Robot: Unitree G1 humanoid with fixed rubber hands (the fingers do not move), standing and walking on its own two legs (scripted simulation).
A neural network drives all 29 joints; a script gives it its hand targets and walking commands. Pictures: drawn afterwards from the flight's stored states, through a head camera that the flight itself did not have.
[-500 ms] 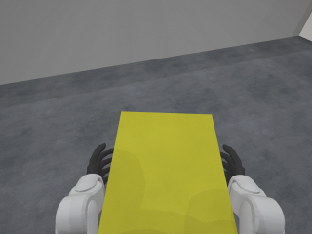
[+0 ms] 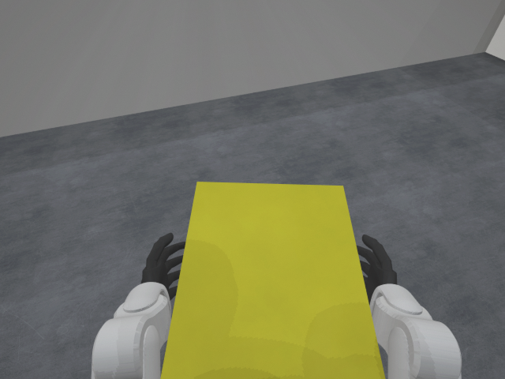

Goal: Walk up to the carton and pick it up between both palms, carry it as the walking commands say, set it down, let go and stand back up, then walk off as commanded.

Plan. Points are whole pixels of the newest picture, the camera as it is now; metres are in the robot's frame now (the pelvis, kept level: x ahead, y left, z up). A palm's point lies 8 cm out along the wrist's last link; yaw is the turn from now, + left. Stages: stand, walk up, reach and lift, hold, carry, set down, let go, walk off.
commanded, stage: carry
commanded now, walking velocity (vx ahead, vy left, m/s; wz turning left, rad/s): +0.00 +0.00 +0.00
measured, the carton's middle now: (265, 304) +0.24 +0.00 +0.01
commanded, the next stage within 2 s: hold in 1.22 s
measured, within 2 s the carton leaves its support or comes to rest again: neither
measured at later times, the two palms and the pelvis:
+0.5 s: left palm (168, 278) +0.26 +0.14 +0.07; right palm (377, 276) +0.26 -0.16 +0.07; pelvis +0.02 -0.01 +0.00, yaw +0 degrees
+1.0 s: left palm (175, 268) +0.28 +0.14 +0.06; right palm (373, 266) +0.28 -0.17 +0.06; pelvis +0.03 -0.02 +0.00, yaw +0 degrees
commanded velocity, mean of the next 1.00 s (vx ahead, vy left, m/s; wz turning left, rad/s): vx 0.00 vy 0.00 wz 0.00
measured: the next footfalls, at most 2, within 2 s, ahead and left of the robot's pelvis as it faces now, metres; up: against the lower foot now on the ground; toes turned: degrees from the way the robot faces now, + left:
none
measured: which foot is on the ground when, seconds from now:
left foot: down 0.00-1.00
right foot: down 0.00-1.00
